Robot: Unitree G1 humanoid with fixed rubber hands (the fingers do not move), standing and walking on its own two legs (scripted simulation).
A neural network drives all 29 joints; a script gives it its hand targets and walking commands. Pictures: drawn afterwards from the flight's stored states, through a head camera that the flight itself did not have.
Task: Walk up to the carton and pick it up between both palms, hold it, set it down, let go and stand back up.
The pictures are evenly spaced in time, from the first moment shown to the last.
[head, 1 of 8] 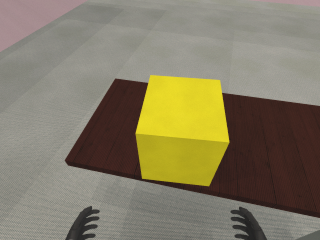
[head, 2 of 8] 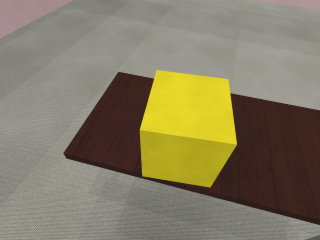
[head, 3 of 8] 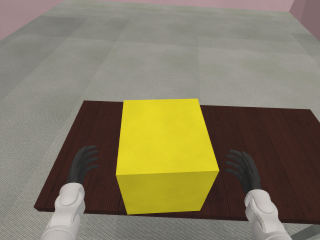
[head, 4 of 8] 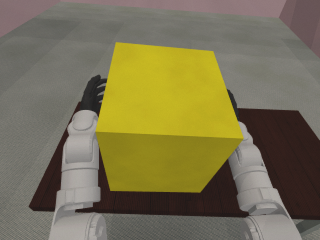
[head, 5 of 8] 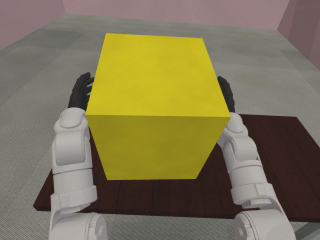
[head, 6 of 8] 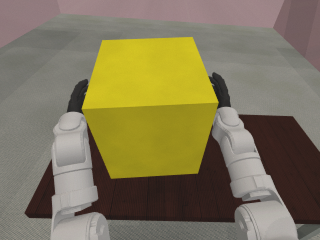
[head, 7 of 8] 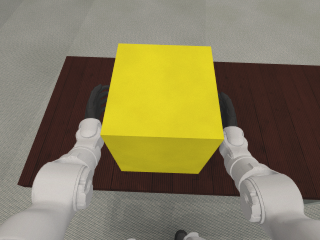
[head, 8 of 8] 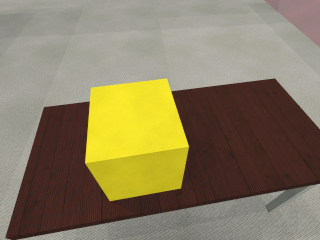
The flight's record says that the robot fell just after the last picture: no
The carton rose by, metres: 0.25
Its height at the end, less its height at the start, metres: +0.00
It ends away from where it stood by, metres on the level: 0.05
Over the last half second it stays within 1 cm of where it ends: yes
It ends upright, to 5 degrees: yes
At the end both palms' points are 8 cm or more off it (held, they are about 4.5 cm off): yes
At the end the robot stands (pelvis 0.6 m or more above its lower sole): yes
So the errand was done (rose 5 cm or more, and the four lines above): yes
